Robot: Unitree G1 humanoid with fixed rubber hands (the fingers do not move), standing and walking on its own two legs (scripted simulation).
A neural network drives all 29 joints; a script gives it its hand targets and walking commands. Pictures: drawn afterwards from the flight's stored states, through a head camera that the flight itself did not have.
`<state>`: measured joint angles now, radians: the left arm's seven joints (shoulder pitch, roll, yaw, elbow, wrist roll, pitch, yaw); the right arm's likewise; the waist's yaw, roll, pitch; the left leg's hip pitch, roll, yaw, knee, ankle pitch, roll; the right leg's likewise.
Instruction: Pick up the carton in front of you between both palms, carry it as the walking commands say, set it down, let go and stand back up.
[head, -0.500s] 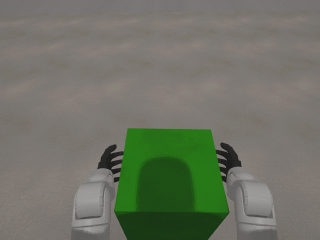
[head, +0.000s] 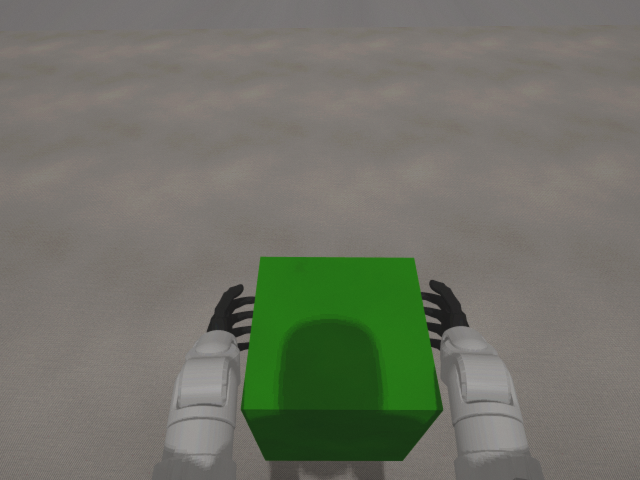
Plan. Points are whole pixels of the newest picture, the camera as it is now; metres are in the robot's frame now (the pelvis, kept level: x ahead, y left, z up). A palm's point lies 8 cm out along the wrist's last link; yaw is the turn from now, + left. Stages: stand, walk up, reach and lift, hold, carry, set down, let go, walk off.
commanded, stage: carry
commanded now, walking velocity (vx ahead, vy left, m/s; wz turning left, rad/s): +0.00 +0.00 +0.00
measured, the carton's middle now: (335, 364) +0.30 +0.00 -0.04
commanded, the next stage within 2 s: hold in 0.70 s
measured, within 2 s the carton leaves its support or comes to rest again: neither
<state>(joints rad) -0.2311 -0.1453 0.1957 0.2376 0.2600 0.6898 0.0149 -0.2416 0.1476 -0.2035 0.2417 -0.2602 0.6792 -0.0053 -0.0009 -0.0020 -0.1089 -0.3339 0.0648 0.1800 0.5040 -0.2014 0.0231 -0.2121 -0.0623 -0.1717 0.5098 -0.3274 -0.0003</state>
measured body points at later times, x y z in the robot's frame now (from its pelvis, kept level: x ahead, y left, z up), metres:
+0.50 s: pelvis -0.01 -0.01 +0.00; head -0.03 -0.01 +0.45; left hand +0.29 +0.14 +0.03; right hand +0.29 -0.16 +0.03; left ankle +0.04 +0.10 -0.74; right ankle -0.04 -0.11 -0.74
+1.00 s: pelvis -0.03 +0.00 +0.01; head -0.05 +0.01 +0.46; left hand +0.28 +0.11 +0.04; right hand +0.24 -0.19 +0.04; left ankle +0.04 +0.12 -0.74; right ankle -0.04 -0.11 -0.74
